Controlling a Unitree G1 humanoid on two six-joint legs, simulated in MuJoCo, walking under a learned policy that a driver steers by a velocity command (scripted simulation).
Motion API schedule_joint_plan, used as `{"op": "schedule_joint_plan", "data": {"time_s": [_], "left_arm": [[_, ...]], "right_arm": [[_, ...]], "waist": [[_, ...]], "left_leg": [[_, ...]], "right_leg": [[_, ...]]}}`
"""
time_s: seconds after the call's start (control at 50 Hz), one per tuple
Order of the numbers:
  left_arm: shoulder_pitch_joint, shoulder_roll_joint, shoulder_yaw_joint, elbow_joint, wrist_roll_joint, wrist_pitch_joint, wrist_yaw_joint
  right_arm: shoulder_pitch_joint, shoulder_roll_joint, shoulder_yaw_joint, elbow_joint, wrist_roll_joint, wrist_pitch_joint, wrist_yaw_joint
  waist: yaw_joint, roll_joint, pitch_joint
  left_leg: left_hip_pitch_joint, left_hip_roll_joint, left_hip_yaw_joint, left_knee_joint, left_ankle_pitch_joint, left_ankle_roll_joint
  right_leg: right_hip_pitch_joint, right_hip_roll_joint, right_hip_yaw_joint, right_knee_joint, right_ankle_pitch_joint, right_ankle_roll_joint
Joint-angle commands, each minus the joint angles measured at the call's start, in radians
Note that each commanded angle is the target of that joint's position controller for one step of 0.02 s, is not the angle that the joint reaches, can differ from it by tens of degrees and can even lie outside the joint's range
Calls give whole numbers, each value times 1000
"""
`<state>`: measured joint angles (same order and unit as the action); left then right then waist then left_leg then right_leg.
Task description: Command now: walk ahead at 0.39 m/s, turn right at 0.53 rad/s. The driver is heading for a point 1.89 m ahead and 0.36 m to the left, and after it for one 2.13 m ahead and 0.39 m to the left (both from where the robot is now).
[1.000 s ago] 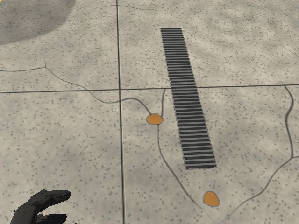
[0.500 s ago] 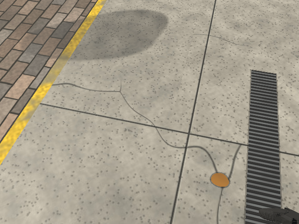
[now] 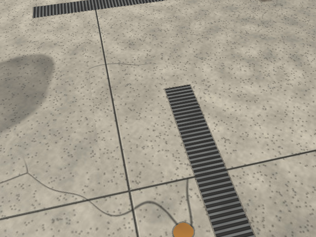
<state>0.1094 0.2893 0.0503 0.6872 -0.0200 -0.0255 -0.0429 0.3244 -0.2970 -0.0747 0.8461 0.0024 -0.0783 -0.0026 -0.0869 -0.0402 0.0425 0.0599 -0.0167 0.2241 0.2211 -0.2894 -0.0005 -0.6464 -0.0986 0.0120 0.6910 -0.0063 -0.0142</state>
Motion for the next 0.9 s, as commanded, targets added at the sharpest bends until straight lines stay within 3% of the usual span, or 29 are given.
{"op": "schedule_joint_plan", "data": {"time_s": [0.02,0.06,0.08,0.1,0.12,0.14,0.16,0.18,0.2,0.22,0.26,0.3,0.36,0.44,0.48,0.54,0.6,0.62,0.64,0.66,0.68,0.7,0.72,0.74,0.76,0.8,0.9], "left_arm": [[-77,62,16,-108,9,-12,-20],[39,111,44,-93,13,-10,-24],[170,149,68,-58,16,-11,-15],[266,213,89,-40,20,-4,9],[205,294,79,-68,44,-3,30],[246,214,58,-89,44,-5,24],[203,169,44,-70,39,-8,17],[146,134,34,-51,22,-14,14],[95,100,22,-43,21,-18,17],[54,84,16,-37,32,-23,16],[-6,69,13,-19,59,-39,16],[-50,77,15,-1,63,-49,23],[-38,123,33,30,49,-31,51],[-20,129,39,57,40,4,73],[-17,132,42,64,36,18,76],[-15,149,51,72,28,34,75],[-36,161,59,77,1,49,80],[8,145,58,98,-5,50,80],[24,106,49,92,22,44,74],[-58,67,35,30,55,34,70],[-117,103,45,27,48,30,68],[-112,113,51,33,20,30,65],[-89,110,53,52,14,32,72],[-84,126,59,60,21,34,79],[-80,126,61,63,23,34,83],[-62,108,58,68,18,32,82],[-94,91,49,65,15,28,77]], "right_arm": [[-53,-191,-45,-59,16,11,-13],[-68,-215,-53,-70,28,29,-25],[-65,-197,-44,-69,33,33,-28],[-25,-156,-25,-74,9,26,-24],[109,-24,22,-100,-39,10,-2],[115,-121,12,-41,0,1,11],[4,-161,-5,-60,44,7,13],[-52,-138,2,-74,41,12,5],[-70,-128,1,-60,26,25,-7],[-38,-124,-1,-46,22,45,-14],[35,-90,-1,-12,16,77,-27],[27,-80,-1,-17,7,91,-40],[-57,-90,-3,-55,7,99,-38],[-135,-96,-13,-100,12,114,-28],[-154,-91,-15,-117,11,118,-21],[-164,-80,-16,-136,12,119,-3],[-111,-76,-21,-129,16,115,17],[-89,-107,-32,-127,11,113,15],[-60,-207,-60,-131,7,112,-1],[-47,-310,-80,-144,-11,108,-10],[-20,-245,-64,-151,-28,90,-3],[-59,-225,-59,-154,-25,73,-1],[-115,-207,-58,-162,-6,65,-7],[-152,-177,-49,-169,15,67,-13],[-166,-168,-43,-175,18,71,-21],[-162,-173,-44,-181,10,79,-28],[-161,-202,-54,-187,11,96,-38]], "waist": [[38,91,41],[109,127,-54],[181,99,-130],[222,-10,-211],[87,-256,-353],[178,-91,-575],[185,-39,-426],[156,-3,-285],[127,13,-210],[86,-6,-178],[38,-25,-168],[26,-43,-149],[64,-49,-130],[98,-41,-77],[105,-39,-69],[105,-52,-86],[59,-63,-115],[52,-28,-118],[68,157,-135],[61,387,-130],[5,223,-208],[33,177,-187],[60,135,-166],[73,128,-147],[86,145,-150],[93,153,-162],[70,173,-146]], "left_leg": [[-15,291,-51,35,685,127],[-3,272,-30,244,963,94],[-74,235,-19,424,928,64],[-280,176,-16,690,587,8],[-651,22,-87,1070,-411,-60],[-615,19,-312,1170,-432,-54],[-673,66,-313,1154,-368,-44],[-706,104,-291,1063,-304,-38],[-671,129,-292,996,-250,-42],[-568,140,-299,951,-202,-49],[-424,125,-294,883,-120,-72],[-410,122,-292,773,-64,-83],[-466,130,-272,688,12,-78],[-542,139,-257,643,-20,-70],[-551,133,-240,614,-54,-64],[-518,107,-199,536,-96,-49],[-385,57,-142,307,48,-2],[-299,49,-176,192,205,34],[-145,182,-380,146,550,100],[-20,400,-696,163,894,304],[-3,403,-686,160,864,373],[-14,351,-600,160,807,332],[-26,297,-543,166,732,277],[-40,280,-526,163,702,247],[-81,259,-507,159,712,239],[-90,235,-497,154,706,239],[-126,213,-542,159,574,231]], "right_leg": [[36,37,-58,-67,-48,-34],[205,116,-109,-82,-115,-72],[414,153,-99,-162,-18,-105],[685,51,47,-185,304,-153],[1019,-273,481,-114,759,-351],[1013,-345,590,-194,690,-424],[907,-289,419,-220,649,-375],[769,-227,307,-251,534,-314],[641,-193,246,-291,449,-276],[510,-168,185,-337,429,-259],[366,-148,92,-397,418,-256],[344,-139,31,-423,385,-248],[406,-155,10,-455,203,-242],[472,-199,27,-485,-42,-246],[512,-215,21,-468,-38,-243],[575,-232,-5,-399,120,-229],[588,-210,-66,-268,210,-159],[546,-167,-105,-187,126,-93],[376,-75,-186,25,-84,-3],[62,101,-178,258,-611,87],[13,107,-8,433,-692,86],[-14,88,30,475,-620,71],[-33,74,42,458,-544,68],[-41,64,52,428,-490,72],[6,71,51,424,-446,80],[42,94,46,373,-389,93],[123,115,60,145,-339,115]]}}
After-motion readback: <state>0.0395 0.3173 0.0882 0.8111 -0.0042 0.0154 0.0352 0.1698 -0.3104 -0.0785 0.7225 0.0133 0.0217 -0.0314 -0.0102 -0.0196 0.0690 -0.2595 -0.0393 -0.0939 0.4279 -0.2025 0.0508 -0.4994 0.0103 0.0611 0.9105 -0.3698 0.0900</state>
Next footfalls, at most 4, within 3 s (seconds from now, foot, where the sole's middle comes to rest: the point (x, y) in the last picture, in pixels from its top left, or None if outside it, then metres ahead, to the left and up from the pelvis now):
0.10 right None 0.23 -0.12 -0.77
0.62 left None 0.21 0.11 -0.77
1.10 right None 0.30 -0.10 -0.77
1.44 left None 0.21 0.14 -0.77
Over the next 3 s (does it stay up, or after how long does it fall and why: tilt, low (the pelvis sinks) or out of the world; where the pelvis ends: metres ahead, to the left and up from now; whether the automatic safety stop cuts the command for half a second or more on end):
stays up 1.08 0.10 -0.01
